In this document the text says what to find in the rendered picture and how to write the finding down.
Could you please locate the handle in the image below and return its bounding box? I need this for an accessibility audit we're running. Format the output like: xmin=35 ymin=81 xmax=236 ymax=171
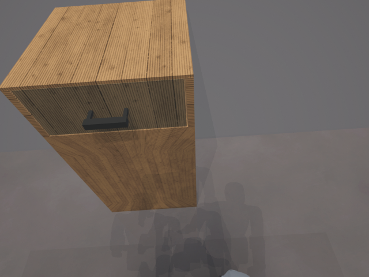
xmin=82 ymin=108 xmax=129 ymax=130

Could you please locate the drawer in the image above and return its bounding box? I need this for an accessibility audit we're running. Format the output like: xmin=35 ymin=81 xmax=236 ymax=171
xmin=12 ymin=78 xmax=187 ymax=135

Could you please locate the cabinet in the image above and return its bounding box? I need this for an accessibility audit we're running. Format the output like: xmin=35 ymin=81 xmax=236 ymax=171
xmin=0 ymin=0 xmax=197 ymax=212

